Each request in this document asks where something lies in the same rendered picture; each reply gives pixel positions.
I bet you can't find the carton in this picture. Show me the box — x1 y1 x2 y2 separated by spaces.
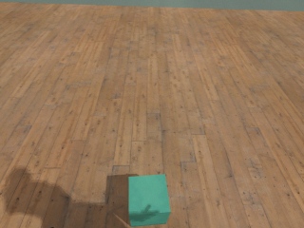
128 174 171 227

